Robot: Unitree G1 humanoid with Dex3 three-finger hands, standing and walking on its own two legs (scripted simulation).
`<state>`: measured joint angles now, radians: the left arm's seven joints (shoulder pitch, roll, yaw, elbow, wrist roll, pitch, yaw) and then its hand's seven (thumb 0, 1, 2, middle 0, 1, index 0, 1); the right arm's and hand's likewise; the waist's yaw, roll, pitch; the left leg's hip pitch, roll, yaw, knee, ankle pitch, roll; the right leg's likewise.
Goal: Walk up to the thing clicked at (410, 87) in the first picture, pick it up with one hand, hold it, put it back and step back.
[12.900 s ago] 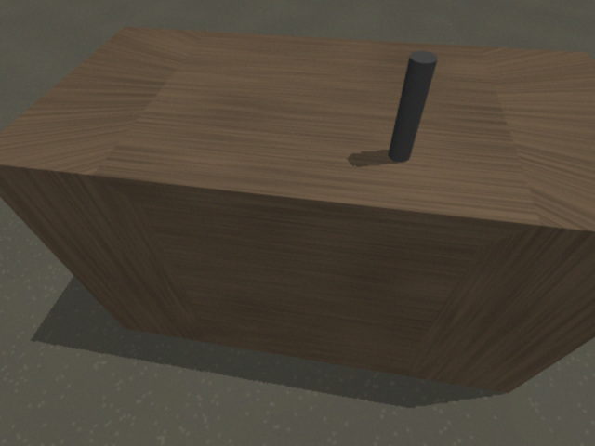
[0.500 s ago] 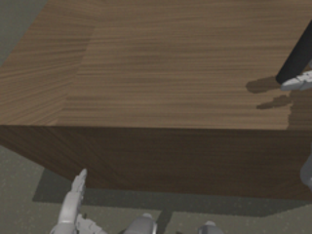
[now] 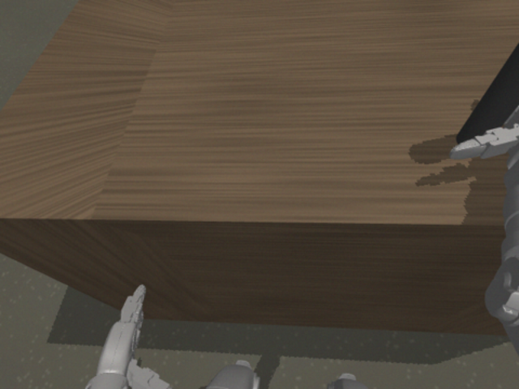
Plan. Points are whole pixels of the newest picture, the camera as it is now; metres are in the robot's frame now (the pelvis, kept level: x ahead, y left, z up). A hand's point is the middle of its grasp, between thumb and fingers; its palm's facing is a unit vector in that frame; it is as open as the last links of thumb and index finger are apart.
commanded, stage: close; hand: right
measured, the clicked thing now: (507, 90) +0.50 -0.25 +0.17
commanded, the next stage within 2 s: settle in 0.54 s
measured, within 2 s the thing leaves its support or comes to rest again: leaves its support in 0.84 s
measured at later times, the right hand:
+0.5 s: hand (481, 110) +0.50 -0.24 +0.13, palm faces +0.16 +0.99 +0.03, open 11.2 cm
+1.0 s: hand (491, 84) +0.52 -0.24 +0.16, palm faces +0.19 +0.98 +0.03, open 5.3 cm
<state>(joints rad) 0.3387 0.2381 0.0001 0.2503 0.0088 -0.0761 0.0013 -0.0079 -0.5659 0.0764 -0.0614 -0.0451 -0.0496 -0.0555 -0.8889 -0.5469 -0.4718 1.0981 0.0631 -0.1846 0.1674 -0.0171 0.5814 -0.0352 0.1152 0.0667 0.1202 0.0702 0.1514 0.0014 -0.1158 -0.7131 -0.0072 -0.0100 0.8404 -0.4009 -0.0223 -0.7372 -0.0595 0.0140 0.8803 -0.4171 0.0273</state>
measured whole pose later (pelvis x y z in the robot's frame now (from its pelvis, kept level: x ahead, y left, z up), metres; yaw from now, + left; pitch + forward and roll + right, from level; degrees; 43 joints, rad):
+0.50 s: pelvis +0.00 -0.01 +0.00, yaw +0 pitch +16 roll +2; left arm 0.34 0.24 0.01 0.22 0.01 -0.07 0.00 -0.01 -0.52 0.04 -0.06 -0.05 -0.06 -0.04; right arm -0.90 -0.54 -0.47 1.12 0.06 -0.18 0.16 -0.02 0.32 -0.42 0.80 0.63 0.81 0.64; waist 0.17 -0.01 -0.11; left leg -0.70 0.00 -0.02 0.81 -0.39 -0.04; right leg -0.73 -0.05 0.00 0.87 -0.41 0.01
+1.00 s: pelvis +0.00 -0.01 +0.00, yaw +0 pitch +16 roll +2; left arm 0.32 0.25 0.00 0.27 0.01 -0.07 0.01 -0.01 -0.54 0.06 -0.07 -0.06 -0.07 -0.06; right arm -0.99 -0.57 -0.47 1.16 0.05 -0.17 0.13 -0.02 -0.18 -1.11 1.00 1.15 1.00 1.16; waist 0.17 -0.01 -0.12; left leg -0.69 -0.01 -0.01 0.80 -0.38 -0.03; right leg -0.72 -0.06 0.01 0.86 -0.41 0.02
